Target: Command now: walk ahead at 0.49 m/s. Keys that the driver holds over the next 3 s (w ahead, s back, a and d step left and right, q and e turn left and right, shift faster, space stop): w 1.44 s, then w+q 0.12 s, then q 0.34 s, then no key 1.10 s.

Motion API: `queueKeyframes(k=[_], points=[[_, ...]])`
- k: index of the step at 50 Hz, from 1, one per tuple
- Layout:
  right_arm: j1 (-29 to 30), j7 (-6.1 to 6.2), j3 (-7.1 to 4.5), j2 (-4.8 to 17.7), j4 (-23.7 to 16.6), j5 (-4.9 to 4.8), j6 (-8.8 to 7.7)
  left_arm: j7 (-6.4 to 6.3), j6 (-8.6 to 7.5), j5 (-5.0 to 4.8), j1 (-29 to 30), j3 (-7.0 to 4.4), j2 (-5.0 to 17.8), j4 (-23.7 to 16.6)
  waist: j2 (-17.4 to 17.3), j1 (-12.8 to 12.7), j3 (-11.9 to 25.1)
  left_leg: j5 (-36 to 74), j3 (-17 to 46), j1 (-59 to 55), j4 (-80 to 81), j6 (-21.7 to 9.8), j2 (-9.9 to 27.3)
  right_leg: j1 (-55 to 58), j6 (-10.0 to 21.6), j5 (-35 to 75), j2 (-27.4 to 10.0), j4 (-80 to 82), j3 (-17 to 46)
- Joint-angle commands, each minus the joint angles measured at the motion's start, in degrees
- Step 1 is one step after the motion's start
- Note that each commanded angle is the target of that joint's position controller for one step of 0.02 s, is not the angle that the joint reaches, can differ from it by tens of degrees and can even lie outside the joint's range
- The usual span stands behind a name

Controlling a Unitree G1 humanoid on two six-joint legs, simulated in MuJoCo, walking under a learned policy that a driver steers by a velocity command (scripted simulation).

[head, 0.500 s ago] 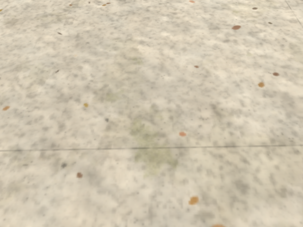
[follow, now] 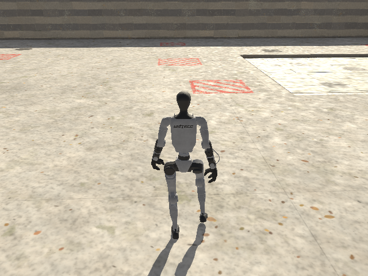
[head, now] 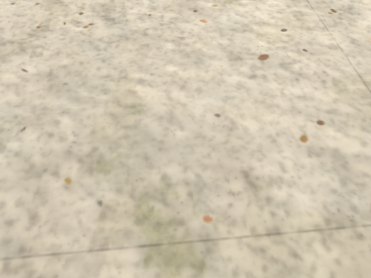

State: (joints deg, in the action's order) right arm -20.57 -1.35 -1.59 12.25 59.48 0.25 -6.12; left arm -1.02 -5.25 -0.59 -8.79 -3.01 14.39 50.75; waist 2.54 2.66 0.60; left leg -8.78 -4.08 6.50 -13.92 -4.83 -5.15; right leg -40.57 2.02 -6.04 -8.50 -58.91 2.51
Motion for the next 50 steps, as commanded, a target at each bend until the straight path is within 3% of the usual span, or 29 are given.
queueKeyframes(k=[1, 6, 9, 11, 12, 13, 14, 15, 16, 17, 18, 19, 21, 23, 27, 32, 36, 39, 40, 41, 42, 43, 44, 45, 46, 47, 49, 50], points=[[1.3, 1.14, -1.21, 8.2, -3.49, -0.3, -0.49, 0.31, -0.3, 0.26, 1.53, -0.14, 1.45, -3.02, -4.45, -1.67, -3.96, 11.28, 9.77, 3.8, 8.25, -8.27, 15.53, -0.41, -0.86, 9.22, -0.32, 11.13, -0.41], [-4.56, 1.46, -1.53, 9.5, -1.75, -1.21, 0.26, 1.69, -0.73, -0.54, 11.45, 0.5, 1.25, -5.82, -5.02, 1.9, -5.6, 9.14, 8.51, -3.62, 6.62, -6.96, 16.63, 0.99, -0.86, 11.82, 2.7, 24.21, -2.6], [-6.05, 1.78, -1.91, 9.83, -0.85, -1.24, 1.22, 2.95, -1.34, -0.75, 14.31, 0.52, 2.0, -7.69, -5.58, 1.76, -6.22, 11.79, 9.31, -10.01, 3.05, -6.29, 19.5, 0.2, 0.86, 6.66, 3.51, 27.84, -2.42], [-4.58, 1.92, -2.31, 10.76, -1.16, -1.21, 1.77, 3.4, -1.74, -0.74, 11.07, -0.13, 3.68, -7.44, -6.9, -0.88, -3.97, 21.41, 8.91, -11.57, -1.46, -5.13, 20.01, 6.68, 2.6, 2.48, 5.38, 29.65, -3.68], [-3.12, 1.91, -2.35, 11.03, -1.57, -1.08, 2.06, 3.34, -1.87, -0.66, 5.69, -1.05, 5.33, -6.04, -7.59, -4.08, -0.58, 31.44, 7.47, -10.93, -7.56, -4.18, 18.68, 14.78, 3.82, 1.81, 7.48, 30.37, -5.39], [-2.15, 1.86, -1.84, 9.74, -2.17, -0.66, 2.29, 3.0, -1.88, -0.66, -4.94, -2.63, 8.23, -2.72, -6.96, -8.81, 5.59, 35.73, 5.1, -6.73, -19.37, -2.61, 15.43, 28.77, 5.74, 2.89, 8.25, 30.31, -5.54], [-2.63, 1.82, -0.8, 7.69, -3.88, 0.41, 2.09, 2.38, -1.66, 0.1, -16.37, -3.92, 13.34, -0.51, 0.32, -11.91, 14.97, 18.92, 2.1, 6.46, -39.11, -0.47, 11.33, 47.57, 9.87, 3.5, -3.6, 29.48, 8.36], [-10.38, 0.99, 1.37, -0.58, -3.4, -0.4, 0.67, 2.92, -1.44, 0.57, -18.74, -4.21, 15.62, 0.68, 15.93, -7.4, 22.35, -21.05, 4.98, 28.83, -57.26, 2.56, 0.77, 65.35, 18.67, -7.82, -15.16, 37.54, 36.29], [-6.43, 0.79, -0.13, 6.28, -3.06, -1.85, -0.77, 2.93, -1.56, 0.29, -17.13, -2.63, 9.59, 0.17, 9.07, -9.11, 19.27, -22.69, 12.34, 34.91, -63.71, 1.11, 3.87, 62.84, 15.96, -11.58, -13.37, 41.07, 38.05], [-0.48, 0.71, -1.02, 9.4, -5.16, -2.93, -1.56, 2.72, -1.64, 0.06, -11.41, -1.86, 7.34, -0.89, 6.27, -7.96, 10.94, -17.23, 10.78, 37.63, -63.77, 0.2, 6.78, 54.55, 13.25, -7.07, -11.71, 41.94, 28.63], [2.51, 1.2, -1.15, 9.32, -5.87, -2.64, -1.64, 2.81, -1.64, 0.2, -6.05, -1.27, 6.13, -2.01, 0.58, -5.82, 6.83, -11.66, 9.13, 34.79, -61.29, 0.43, 9.89, 45.45, 12.1, 0.4, -9.7, 43.57, 21.51], [3.75, 1.57, -1.59, 8.68, -6.03, -1.71, -1.21, 3.09, -1.7, 0.57, -3.54, -0.88, 4.63, -2.28, -1.07, -4.19, 3.83, -8.61, 8.69, 32.32, -58.04, 0.75, 11.58, 38.75, 11.53, 4.73, -7.51, 45.43, 16.52], [1.13, 1.65, -1.66, 5.99, -5.6, -1.41, 0.4, 3.41, -1.92, 1.03, -3.51, -0.44, 2.96, -1.15, 0.91, -1.56, 2.73, -5.84, 8.68, 27.11, -53.98, 1.1, 13.35, 33.11, 11.12, 6.97, -4.72, 48.59, 11.13], [1.67, 1.84, -1.8, 5.12, -5.93, -1.3, 1.39, 3.04, -2.1, 0.87, -5.43, -0.73, 4.34, 0.22, 0.77, -0.84, 0.77, -4.16, 7.8, 28.2, -50.79, 1.93, 13.73, 30.95, 11.75, 10.06, -4.03, 50.43, 7.73], [10.69, 1.88, -2.14, 5.31, -9.1, -0.52, 1.65, 1.6, -1.42, 0.78, -9.39, -1.15, 6.22, 1.8, 0.01, -2.64, -2.05, 6.06, 7.24, 35.4, -38.92, 3.71, 14.09, 33.08, 11.31, 10.97, -3.74, 52.33, 4.8], [20.29, 1.07, -1.64, 4.25, -11.65, -0.94, 1.07, 0.86, -0.89, 0.08, -13.65, -1.24, 7.16, 3.56, 0.56, -5.62, -4.12, 15.12, 4.71, 33.09, -23.8, 3.76, 11.46, 35.57, 9.36, 7.82, -2.4, 53.01, 1.12], [25.7, -0.15, -1.33, 4.53, -13.94, -1.44, 0.54, 0.6, 0.01, -0.25, -16.63, -1.59, 7.49, 5.61, 0.94, -6.85, -6.11, 11.8, 4.7, 34.64, -18.43, 2.54, 10.59, 42.59, 9.11, 8.22, -5.32, 50.24, 1.36], [24.29, -1.03, -1.78, 6.05, -14.43, -1.55, -0.09, 0.23, 0.75, -0.48, -15.41, -2.17, 8.51, 5.92, 1.93, -4.73, -4.71, 5.83, 3.76, 29.85, -15.92, 0.43, 9.15, 45.87, 7.84, 15.37, -7.02, 45.84, 1.49], [20.84, -1.03, -2.41, 7.29, -13.64, -1.51, -0.25, 0.19, 0.98, -0.46, -14.1, -2.32, 9.06, 5.64, 2.78, -2.6, -2.48, 4.44, 2.25, 23.8, -15.39, -0.46, 7.4, 45.64, 7.13, 24.0, -6.49, 42.07, 0.77], [13.33, -0.81, -3.6, 9.14, -11.3, -1.36, -0.28, 0.19, 1.3, -0.36, -12.8, -2.12, 8.62, 5.35, 2.57, 1.36, 1.8, 4.62, 0.47, 13.45, -14.55, -1.75, 5.23, 43.81, 5.88, 32.31, -4.08, 33.55, -1.26], [2.39, -0.35, -5.09, 12.58, -8.17, -1.09, -0.23, 0.21, 1.39, 0.18, -12.43, -1.37, 6.97, 4.5, 0.32, 5.5, 8.96, 5.84, 4.22, -3.13, -16.21, -4.2, 8.41, 35.44, 3.93, 28.47, -0.78, 19.65, -3.58], [-6.01, 0.02, -6.52, 18.24, -6.59, -0.02, 0.12, 0.8, 0.47, 0.56, -18.66, 0.37, 1.17, 3.83, -12.11, 4.39, 18.07, -1.49, 28.58, -26.9, -14.18, -12.66, 23.43, 11.87, -0.39, 5.65, 7.97, -4.05, -6.18], [-6.36, -0.14, -5.38, 15.33, -6.38, -0.56, 0.29, 1.14, -1.06, 0.06, -18.57, 0.76, 0.68, 4.52, -17.25, 4.2, 22.43, -6.67, 46.5, -30.54, -4.18, -15.08, 28.0, 2.32, -0.53, -25.92, 11.99, -15.03, 1.92], [-1.82, -0.18, -4.28, 12.01, -6.95, -1.03, 0.1, 1.41, -2.09, -1.61, -13.85, -0.65, 5.89, 3.17, -13.82, 3.68, 14.85, -9.6, 40.26, -24.2, -3.13, -12.06, 26.23, -3.13, 0.86, -24.01, 8.21, -19.63, 4.57], [3.68, -0.13, -3.55, 9.78, -8.47, -0.96, 0.08, 1.24, -2.43, -2.13, -9.39, -0.82, 7.02, 1.71, -9.82, 2.09, 8.69, -6.9, 31.87, -15.1, -2.07, -9.99, 24.39, -3.41, 1.74, -18.71, 4.84, -18.21, 2.55], [7.91, -0.41, -2.94, 7.92, -9.03, -0.41, -0.04, 0.78, -2.19, -1.37, -7.06, -1.12, 6.69, 1.32, -5.77, 0.16, 4.19, -2.65, 25.72, -5.85, 0.17, -8.89, 22.09, -0.85, 1.75, -13.83, 2.37, -14.34, 1.44], [10.29, -0.79, -2.24, 5.62, -8.73, 0.33, -0.43, 0.26, -0.46, -0.54, -9.29, -1.52, 4.6, 1.91, -7.57, -3.26, 1.9, 1.31, 18.91, 3.26, 3.72, -7.59, 18.56, 6.09, 1.7, -9.22, -0.21, -8.95, 1.83], [9.43, -0.75, -2.31, 5.87, -8.12, 0.22, -0.54, 0.17, 0.2, -0.47, -10.34, -1.44, 3.34, 2.29, -7.6, -3.75, 1.38, 3.01, 16.91, 5.03, 4.96, -8.02, 17.86, 7.18, 1.4, -8.37, -0.38, -7.63, 1.34]])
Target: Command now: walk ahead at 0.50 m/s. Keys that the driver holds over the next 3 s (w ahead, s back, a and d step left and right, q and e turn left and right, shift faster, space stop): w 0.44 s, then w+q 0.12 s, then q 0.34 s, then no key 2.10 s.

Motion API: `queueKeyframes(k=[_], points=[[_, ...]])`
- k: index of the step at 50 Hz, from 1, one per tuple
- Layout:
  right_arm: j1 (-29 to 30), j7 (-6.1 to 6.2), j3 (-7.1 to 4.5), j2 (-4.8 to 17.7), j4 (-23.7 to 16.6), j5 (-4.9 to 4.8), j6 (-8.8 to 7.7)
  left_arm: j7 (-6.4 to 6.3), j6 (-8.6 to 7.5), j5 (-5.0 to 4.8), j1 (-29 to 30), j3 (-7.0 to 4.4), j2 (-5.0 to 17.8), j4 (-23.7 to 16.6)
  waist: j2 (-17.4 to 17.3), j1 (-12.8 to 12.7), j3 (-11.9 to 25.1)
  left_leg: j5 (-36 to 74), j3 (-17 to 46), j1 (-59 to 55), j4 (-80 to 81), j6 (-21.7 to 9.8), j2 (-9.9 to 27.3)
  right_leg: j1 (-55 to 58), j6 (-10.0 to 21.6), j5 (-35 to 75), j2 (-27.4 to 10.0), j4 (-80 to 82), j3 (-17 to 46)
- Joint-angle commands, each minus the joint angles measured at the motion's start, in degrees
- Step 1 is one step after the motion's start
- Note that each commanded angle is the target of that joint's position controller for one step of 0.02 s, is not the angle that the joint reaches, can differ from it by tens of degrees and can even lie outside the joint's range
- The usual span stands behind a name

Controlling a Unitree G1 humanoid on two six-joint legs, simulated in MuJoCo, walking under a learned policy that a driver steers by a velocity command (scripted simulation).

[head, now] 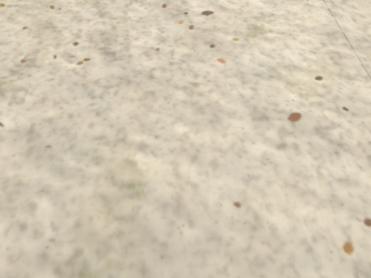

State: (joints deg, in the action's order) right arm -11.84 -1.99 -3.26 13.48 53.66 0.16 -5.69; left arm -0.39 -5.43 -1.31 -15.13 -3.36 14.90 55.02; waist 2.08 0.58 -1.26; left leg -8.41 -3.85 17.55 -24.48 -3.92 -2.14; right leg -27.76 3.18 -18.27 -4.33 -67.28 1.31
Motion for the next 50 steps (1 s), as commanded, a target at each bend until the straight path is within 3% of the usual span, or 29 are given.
queueKeyframes(k=[1, 3, 5, 9, 14, 17, 19, 20, 21, 22, 23, 24, 25, 26, 28, 29, 32, 34, 37, 41, 44, 45, 46, 47, 48, 49, 50], points=[[-0.46, 0.12, -0.83, 5.55, -1.67, 0.25, -1.1, -0.56, 0.81, 0.34, -3.73, -1.13, 2.45, -2.16, -6.77, -1.95, 2.36, 4.63, 15.07, -5.15, 16.5, -9.41, 14.61, -6.23, -0.21, 5.32, -4.73, 2.29, 2.21], [-2.69, 0.88, -1.19, 7.33, -0.76, 0.24, -1.15, -0.76, 1.13, 0.75, 0.27, -1.47, 3.15, -3.64, -5.36, -1.47, 0.62, 8.25, 13.33, -6.23, 17.68, -9.84, 14.71, -10.56, -1.38, 10.22, -5.08, 7.56, 2.09], [-4.96, 1.62, -1.17, 7.64, 0.01, 0.08, -0.79, -0.66, 1.02, 1.09, 4.54, -1.57, 2.99, -5.06, -4.8, -0.44, -0.12, 10.71, 11.88, -8.68, 17.93, -9.28, 14.5, -13.97, -2.26, 15.83, -4.94, 13.86, 1.88], [-8.32, 2.3, -0.99, 7.99, 1.06, -0.45, -0.29, 0.17, 0.52, 0.79, 12.03, -1.0, 1.55, -7.11, -5.33, 1.82, -1.49, 10.42, 8.07, -10.79, 18.39, -7.33, 12.73, -12.5, -2.43, 24.89, -2.91, 26.76, -0.12], [-13.31, 2.51, -1.29, 8.53, 3.53, -0.85, 0.79, 1.71, -0.07, 0.18, 20.08, -0.21, 1.35, -9.97, -5.12, 4.41, -4.11, 10.85, 7.85, -19.43, 15.76, -7.37, 15.42, -14.27, -1.71, 22.38, -1.1, 34.99, -1.27], [-13.22, 2.86, -1.84, 9.34, 4.16, -1.1, 1.59, 2.75, -0.69, -0.03, 20.59, -0.26, 2.42, -11.14, -6.18, 3.07, -3.73, 17.18, 8.27, -23.66, 11.72, -6.46, 17.64, -11.95, 0.25, 16.51, -0.02, 37.7, -1.69], [-10.72, 2.94, -2.16, 10.31, 3.63, -1.19, 1.99, 2.76, -0.95, 0.14, 13.61, -1.46, 5.0, -9.52, -7.8, -1.34, 0.83, 33.75, 6.79, -23.26, 4.19, -5.0, 16.64, 0.21, 2.24, 13.99, 3.32, 38.99, -4.36], [-9.59, 2.88, -1.76, 9.3, 3.22, -1.1, 2.22, 2.44, -0.93, 0.3, 4.18, -2.89, 7.56, -6.5, -7.0, -5.81, 6.29, 38.93, 4.54, -19.99, -6.26, -3.49, 13.57, 13.2, 3.98, 15.44, 4.78, 39.66, -5.25], [-9.66, 2.81, -0.88, 7.61, 1.86, -0.28, 2.13, 1.87, -0.85, 1.05, -6.91, -4.14, 11.81, -4.1, -1.8, -9.36, 14.81, 25.12, 2.19, -7.44, -23.7, -1.47, 10.19, 32.14, 7.75, 16.92, -4.7, 37.78, 5.48], [-16.92, 2.02, 1.48, -0.58, 1.62, -0.17, 0.77, 2.02, -0.59, 1.19, -11.25, -4.92, 15.87, -2.63, 13.58, -5.73, 22.92, -14.2, 2.82, 16.06, -44.83, 2.39, -1.0, 52.3, 17.4, 7.23, -18.34, 43.85, 33.42], [-14.18, 1.7, 0.42, 4.37, 2.56, -1.75, -0.7, 1.87, -0.52, 0.91, -10.7, -3.3, 10.1, -2.97, 9.96, -7.57, 23.27, -23.88, 11.6, 22.77, -52.8, 1.38, 0.29, 51.91, 16.31, 2.12, -18.62, 48.87, 39.28], [-8.51, 1.62, -0.6, 8.08, 0.68, -3.28, -1.46, 1.55, -0.69, 0.84, -5.24, -2.49, 7.55, -4.0, 7.22, -7.04, 14.19, -20.05, 11.31, 26.56, -54.25, 0.33, 3.26, 43.96, 13.17, 4.49, -17.03, 49.66, 29.68], [-5.26, 2.03, -0.73, 8.25, -0.01, -3.37, -1.49, 1.45, -0.83, 1.14, -0.32, -1.84, 5.87, -5.11, 2.14, -5.15, 9.66, -14.6, 9.82, 24.42, -51.66, 0.16, 6.52, 34.92, 11.29, 9.27, -15.06, 51.27, 21.87], [-3.8, 2.47, -1.15, 7.57, -0.13, -2.58, -0.95, 1.65, -1.1, 1.52, 2.67, -1.34, 4.06, -5.21, 0.25, -3.42, 5.81, -11.4, 9.38, 21.99, -47.82, 0.36, 8.28, 27.38, 10.07, 12.73, -13.05, 53.45, 16.5], [-6.74, 2.65, -1.45, 5.02, 0.72, -2.27, 1.02, 1.89, -1.59, 2.23, 3.99, -0.82, 2.17, -4.36, 2.35, -0.46, 3.78, -8.07, 10.16, 16.14, -43.8, 0.23, 10.15, 20.2, 8.54, 13.81, -10.61, 57.13, 9.91], [-7.58, 2.82, -1.44, 3.8, 1.04, -2.34, 1.78, 1.78, -1.78, 2.36, 3.76, -0.91, 2.68, -3.87, 2.09, 0.19, 2.39, -7.95, 9.95, 15.23, -42.75, 0.64, 9.88, 17.89, 8.79, 19.84, -10.44, 57.93, 7.16], [-5.22, 3.19, -1.84, 3.63, -0.94, -1.42, 2.91, 0.56, -1.8, 2.96, 4.2, -1.49, 5.34, -3.21, 1.34, 1.76, 0.28, -3.04, 9.75, 17.74, -36.96, 2.53, 8.53, 16.06, 8.59, 40.6, -10.2, 56.96, -1.29], [-2.48, 2.67, -1.79, 3.35, -2.61, -0.81, 2.96, -0.52, -1.09, 2.75, 5.31, -1.61, 6.15, -3.55, 1.92, 1.68, 0.47, 3.94, 7.38, 16.69, -28.62, 3.14, 7.97, 15.61, 7.27, 42.75, -8.45, 56.49, -6.52], [3.76, 1.47, -1.16, 2.16, -5.42, -0.46, 3.1, -1.88, -0.03, 2.19, 4.22, -1.78, 7.45, -3.32, 1.84, -0.75, 1.05, 11.52, 3.57, 13.41, -18.28, 3.21, 6.86, 17.0, 6.53, 42.25, -7.78, 55.26, -10.44], [6.6, 0.14, -1.72, 4.08, -8.79, -0.36, 3.88, -2.66, 1.93, 0.67, 3.45, -2.47, 8.97, -2.82, 2.35, -1.37, 1.86, 6.25, 2.47, 14.52, -12.98, 1.92, 6.01, 25.29, 5.9, 42.15, -11.22, 49.8, -10.17], [1.5, -0.64, -3.03, 6.74, -9.26, -0.38, 3.81, -3.25, 3.29, -0.37, 6.23, -3.14, 9.99, -4.21, 2.72, 1.96, 4.12, 0.85, -0.49, 7.89, -7.69, -1.02, 2.36, 26.97, 3.29, 49.1, -10.85, 37.86, -10.84], [-3.84, -0.35, -4.29, 9.33, -8.06, -0.26, 3.43, -3.2, 3.67, -0.25, 5.44, -2.91, 9.13, -4.48, -0.29, 4.23, 7.07, 8.28, -0.49, -0.41, -2.03, -2.89, 0.1, 25.1, 0.77, 45.85, -7.35, 27.8, -12.26], [-7.1, 1.01, -5.93, 15.4, -8.52, 0.32, 3.4, -2.68, 3.42, 1.58, 3.18, -2.09, 7.42, -5.52, -10.46, 4.57, 11.77, 35.5, 13.7, -13.63, -1.89, -7.25, 9.88, 13.32, -3.35, 25.66, -2.87, 11.35, -13.05], [-5.32, 1.6, -5.61, 18.24, -9.95, 1.29, 3.41, -1.63, 2.83, 3.54, -1.29, -0.47, 2.43, -6.88, -18.58, -0.89, 18.29, 55.69, 36.0, -28.07, -3.23, -19.81, 23.94, -4.83, -6.66, -23.63, 8.19, -7.33, -7.52], [-5.97, 1.23, -4.25, 13.61, -10.89, 1.09, 3.49, -0.56, 2.41, 1.74, -0.31, -0.82, 5.22, -6.03, -11.31, 1.96, 25.0, 44.56, 36.05, -26.9, -0.42, -20.72, 24.08, -5.83, -5.57, -22.52, 5.99, -11.83, 3.47], [-1.37, 1.25, -3.54, 11.01, -12.16, 0.62, 3.39, -0.37, 2.66, -0.14, 3.47, -1.23, 6.55, -6.86, -8.17, 1.61, 18.75, 35.15, 29.53, -21.65, 0.88, -17.92, 21.53, -9.33, -4.85, -17.88, 3.84, -11.18, 3.05], [1.96, 1.47, -2.9, 8.84, -12.45, -0.36, 3.62, -0.99, 3.3, 0.13, 5.17, -1.4, 6.53, -6.37, -3.36, 0.57, 13.42, 25.98, 24.27, -15.18, 2.41, -14.02, 18.43, -9.68, -4.9, -13.78, 1.43, -6.86, 2.19]])
Over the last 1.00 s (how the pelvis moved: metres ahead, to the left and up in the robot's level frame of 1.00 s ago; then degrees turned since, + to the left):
0.56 0.00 -0.01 0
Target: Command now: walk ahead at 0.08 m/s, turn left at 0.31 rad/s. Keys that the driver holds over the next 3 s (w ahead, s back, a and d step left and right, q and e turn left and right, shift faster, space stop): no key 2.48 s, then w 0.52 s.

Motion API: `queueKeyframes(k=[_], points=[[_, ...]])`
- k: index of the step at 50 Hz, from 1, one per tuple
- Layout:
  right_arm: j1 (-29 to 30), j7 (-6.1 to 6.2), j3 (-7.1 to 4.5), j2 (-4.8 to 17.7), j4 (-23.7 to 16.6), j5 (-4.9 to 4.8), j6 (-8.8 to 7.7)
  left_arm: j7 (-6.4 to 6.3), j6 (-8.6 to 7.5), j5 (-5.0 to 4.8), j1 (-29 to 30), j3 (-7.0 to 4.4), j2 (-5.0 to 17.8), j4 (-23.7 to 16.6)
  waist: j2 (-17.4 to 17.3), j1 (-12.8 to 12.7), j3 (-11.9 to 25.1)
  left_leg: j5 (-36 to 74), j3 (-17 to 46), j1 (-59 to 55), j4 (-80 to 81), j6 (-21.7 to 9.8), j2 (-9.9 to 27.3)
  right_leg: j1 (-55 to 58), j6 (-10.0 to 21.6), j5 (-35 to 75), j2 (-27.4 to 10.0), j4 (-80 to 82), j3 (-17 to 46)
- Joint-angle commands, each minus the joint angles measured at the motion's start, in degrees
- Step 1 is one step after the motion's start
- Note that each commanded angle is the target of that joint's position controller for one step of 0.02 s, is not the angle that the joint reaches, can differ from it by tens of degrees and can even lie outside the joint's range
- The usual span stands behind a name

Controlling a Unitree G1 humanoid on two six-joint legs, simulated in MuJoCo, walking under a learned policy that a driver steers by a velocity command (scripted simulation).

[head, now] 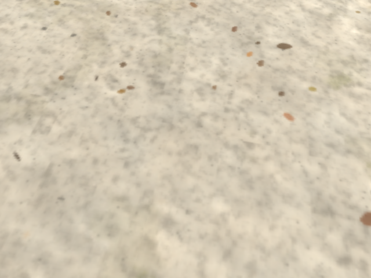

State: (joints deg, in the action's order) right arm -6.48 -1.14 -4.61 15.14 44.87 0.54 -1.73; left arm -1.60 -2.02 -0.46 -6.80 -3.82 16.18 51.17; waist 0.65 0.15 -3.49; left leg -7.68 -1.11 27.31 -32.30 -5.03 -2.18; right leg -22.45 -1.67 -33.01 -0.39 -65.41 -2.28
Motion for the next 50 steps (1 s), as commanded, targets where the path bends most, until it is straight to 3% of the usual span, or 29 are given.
queueKeyframes(k=[1, 4, 8, 13, 15, 16, 17, 18, 19, 20, 21, 24, 32, 50], points=[[-1.45, 0.91, -1.01, 5.82, -3.84, -0.89, -0.02, -0.61, 0.73, 0.23, -1.83, -1.38, 6.0, -2.38, -1.37, 0.29, 12.78, 18.55, 19.19, -18.61, 12.07, -10.83, 16.44, -12.68, -0.27, 3.98, -3.79, -4.52, 5.77], [-0.39, 1.47, -1.04, 6.83, -3.67, 0.7, 0.16, -1.44, 2.24, 0.42, -4.22, -1.56, 4.9, -1.84, -6.1, -1.79, 11.49, 15.25, 14.96, -10.32, 14.9, -10.17, 13.13, -5.14, -0.86, 8.78, -2.96, 1.75, 4.49], [-0.65, 2.46, -0.86, 6.87, -3.13, 0.63, 0.32, -1.94, 2.43, 0.35, -2.87, -0.94, 3.41, -1.52, -7.02, -0.8, 12.13, 6.77, 14.11, -11.22, 15.95, -9.23, 12.55, -2.47, -1.74, 11.81, -3.41, 13.13, 4.8], [-0.44, 2.57, 0.0, 5.79, -2.22, 0.64, 0.94, -1.35, 2.17, 0.05, -1.86, -0.79, 3.69, -0.85, -8.14, 0.11, 9.31, -8.05, 15.72, -10.11, 17.02, -7.45, 12.02, 3.18, -1.21, 13.3, -2.53, 25.31, 3.54], [-0.21, 2.59, 0.57, 4.83, -1.59, -0.09, 1.28, -0.66, 1.71, 0.35, -4.6, -0.55, 2.78, 0.74, -7.03, -1.75, 8.35, -11.17, 14.91, -8.97, 15.14, -4.98, 10.54, 9.29, 0.46, 19.88, -1.28, 36.94, 1.62], [-2.32, 2.55, 0.86, 4.05, -0.7, -0.28, 1.2, -0.29, 1.54, 1.1, -5.35, -0.49, 3.35, 1.22, -5.73, -1.73, 7.98, -12.62, 14.29, -7.85, 14.11, -2.53, 9.08, 12.48, 1.7, 23.55, -2.25, 40.85, 2.76], [-3.26, 2.44, 1.19, 3.08, -0.45, 0.17, 0.9, -0.14, 1.36, 2.07, -6.12, -0.63, 5.56, 1.18, -1.9, -0.83, 7.45, -12.66, 12.02, -5.7, 10.22, -0.01, 6.82, 14.45, 3.67, 26.92, -7.43, 42.36, 7.9], [-5.23, 2.09, 0.96, 2.33, -0.79, 0.28, 0.51, -0.16, 1.33, 1.43, -3.78, -1.35, 8.75, 1.47, 6.64, 3.2, 6.07, -11.44, 5.92, -6.32, 8.32, 2.02, 1.49, 9.94, 6.22, 23.5, -9.77, 42.12, 10.33], [-2.12, 2.06, 0.9, 2.83, -0.8, 0.81, 0.42, 0.18, 0.94, 1.29, -2.84, -0.65, 5.15, 1.54, 8.06, 1.74, 5.54, -7.27, 4.23, -12.07, 6.32, 3.22, 0.89, 3.72, 6.56, 14.42, -9.3, 45.01, 11.11], [-0.24, 2.07, 0.62, 3.49, -1.19, 0.61, 0.56, 0.27, 0.42, 1.57, -1.93, -0.17, 3.77, 1.47, 7.98, 1.46, 4.64, -4.59, 4.63, -14.67, 5.53, 2.94, 1.38, 1.34, 5.15, 10.92, -8.19, 46.16, 10.36], [-0.11, 2.29, 0.55, 3.31, -0.79, 0.38, 0.92, 0.3, -0.06, 1.71, -1.4, -0.12, 4.14, 1.53, 7.3, 1.45, 4.32, -2.74, 5.09, -16.27, 5.11, 2.28, 1.98, 0.43, 3.78, 11.47, -7.12, 46.06, 9.16], [-0.92, 2.28, 0.31, 3.53, 0.3, 0.22, 1.48, 0.0, -1.02, 1.01, -3.79, 0.0, 4.21, 2.68, 4.15, 0.49, 3.88, 0.97, 6.49, -16.0, 5.45, 0.88, 2.95, 2.83, 2.56, 15.67, -5.23, 43.66, 6.79], [-1.43, 2.26, 0.23, 2.72, 3.71, -0.2, 1.12, -0.52, -0.13, 0.68, -6.37, 0.43, 3.29, 4.55, -0.98, -1.04, 5.02, 7.56, 6.68, -16.56, 4.88, 1.21, 3.32, 7.08, 2.96, 22.22, -3.47, 40.44, 4.97], [-0.76, 3.11, 0.61, 3.09, 11.04, -0.59, 1.64, -0.47, 0.58, 0.77, -7.43, 1.16, 1.71, 8.08, -0.56, -0.7, 3.05, 6.24, 6.5, -17.65, 5.7, 1.68, 3.54, 8.15, 2.54, 21.87, -1.73, 41.73, 3.49]])
Over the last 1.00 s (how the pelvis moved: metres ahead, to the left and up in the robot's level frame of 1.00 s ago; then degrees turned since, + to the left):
0.48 -0.02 -0.01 13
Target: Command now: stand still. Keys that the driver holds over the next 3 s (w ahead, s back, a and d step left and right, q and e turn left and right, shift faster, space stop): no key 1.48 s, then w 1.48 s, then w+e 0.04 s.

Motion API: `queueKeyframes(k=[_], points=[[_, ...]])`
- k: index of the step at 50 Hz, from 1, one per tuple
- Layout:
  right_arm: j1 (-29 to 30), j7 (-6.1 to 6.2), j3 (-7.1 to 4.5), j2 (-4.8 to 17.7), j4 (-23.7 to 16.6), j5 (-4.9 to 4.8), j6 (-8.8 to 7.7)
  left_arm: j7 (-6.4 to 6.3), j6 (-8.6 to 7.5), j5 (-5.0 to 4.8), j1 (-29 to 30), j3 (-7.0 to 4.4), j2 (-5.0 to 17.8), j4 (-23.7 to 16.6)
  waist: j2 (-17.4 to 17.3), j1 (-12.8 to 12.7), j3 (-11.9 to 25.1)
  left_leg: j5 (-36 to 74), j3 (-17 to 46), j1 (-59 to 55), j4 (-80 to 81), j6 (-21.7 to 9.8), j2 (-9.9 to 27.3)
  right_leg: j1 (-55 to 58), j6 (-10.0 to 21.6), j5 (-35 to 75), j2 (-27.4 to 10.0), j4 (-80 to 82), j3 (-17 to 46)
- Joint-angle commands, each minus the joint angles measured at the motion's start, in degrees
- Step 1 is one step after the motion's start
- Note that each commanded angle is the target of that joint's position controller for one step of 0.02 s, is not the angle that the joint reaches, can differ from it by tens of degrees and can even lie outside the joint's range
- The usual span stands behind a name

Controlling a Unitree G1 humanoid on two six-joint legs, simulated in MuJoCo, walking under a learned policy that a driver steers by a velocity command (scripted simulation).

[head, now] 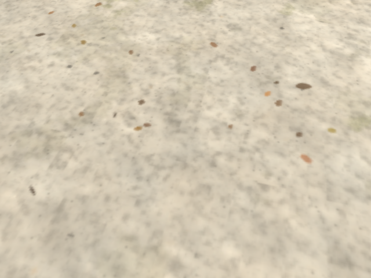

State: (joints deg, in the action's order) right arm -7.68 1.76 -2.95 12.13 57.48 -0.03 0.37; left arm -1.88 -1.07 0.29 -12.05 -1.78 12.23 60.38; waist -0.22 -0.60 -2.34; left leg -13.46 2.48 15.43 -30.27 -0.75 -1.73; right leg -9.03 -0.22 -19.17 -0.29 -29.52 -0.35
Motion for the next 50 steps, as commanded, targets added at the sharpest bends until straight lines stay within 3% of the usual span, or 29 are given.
queueKeyframes(k=[1, 22, 50], points=[[0.47, 0.23, -1.02, 6.05, -1.23, -0.02, -0.43, -0.22, -0.36, 0.03, -2.37, -0.82, 5.6, -0.96, 0.3, 0.08, 1.78, 11.73, 2.86, -5.75, 3.78, -2.56, 3.06, -5.31, 1.08, 7.8, -1.79, 5.94, 1.52], [-0.84, 0.45, -0.14, 5.22, 3.79, -0.06, -0.15, -0.41, -0.59, 0.06, -7.41, 0.13, 3.78, 1.1, 0.19, 0.51, 0.06, 7.83, 2.14, -4.81, 5.08, -1.83, 2.6, -6.26, 1.31, 5.18, -1.23, 7.32, 1.14], [-4.3, 0.86, 0.66, 4.24, 5.67, -0.18, -0.11, -0.3, -0.72, -0.12, -11.58, 0.48, 2.3, 1.3, 0.4, 0.63, -0.62, 9.08, 1.59, -4.62, 4.99, -1.11, 2.53, -6.28, 1.87, 6.88, -1.1, 8.02, 1.31]])
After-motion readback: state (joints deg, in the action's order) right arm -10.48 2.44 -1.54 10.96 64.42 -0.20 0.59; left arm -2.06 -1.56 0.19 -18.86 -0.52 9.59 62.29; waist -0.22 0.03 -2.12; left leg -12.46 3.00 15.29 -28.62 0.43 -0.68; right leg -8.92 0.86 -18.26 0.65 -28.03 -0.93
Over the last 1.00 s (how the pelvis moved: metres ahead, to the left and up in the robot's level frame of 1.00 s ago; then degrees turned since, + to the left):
0.08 -0.04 0.01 3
